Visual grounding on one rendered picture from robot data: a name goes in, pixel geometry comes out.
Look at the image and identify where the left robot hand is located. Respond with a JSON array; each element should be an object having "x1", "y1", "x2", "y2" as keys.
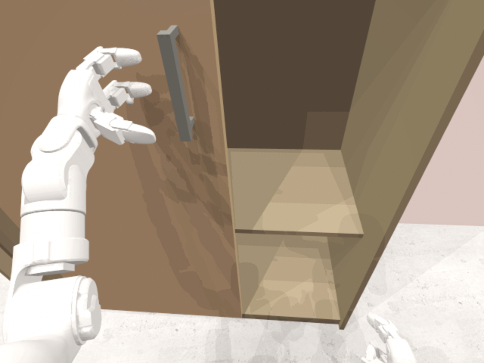
[{"x1": 57, "y1": 46, "x2": 156, "y2": 145}]

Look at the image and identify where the right robot hand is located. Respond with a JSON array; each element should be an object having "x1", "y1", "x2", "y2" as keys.
[{"x1": 361, "y1": 312, "x2": 417, "y2": 363}]

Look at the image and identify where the left robot forearm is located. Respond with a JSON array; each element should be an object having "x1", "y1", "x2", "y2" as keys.
[{"x1": 2, "y1": 115, "x2": 98, "y2": 344}]

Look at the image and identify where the robot left upper arm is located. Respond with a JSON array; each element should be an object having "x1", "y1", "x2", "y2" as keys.
[{"x1": 0, "y1": 275, "x2": 102, "y2": 363}]

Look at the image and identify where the wardrobe door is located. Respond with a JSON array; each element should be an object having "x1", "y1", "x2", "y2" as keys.
[
  {"x1": 0, "y1": 208, "x2": 64, "y2": 281},
  {"x1": 0, "y1": 0, "x2": 243, "y2": 318}
]

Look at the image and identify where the handle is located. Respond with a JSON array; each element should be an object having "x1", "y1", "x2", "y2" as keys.
[{"x1": 157, "y1": 25, "x2": 194, "y2": 141}]

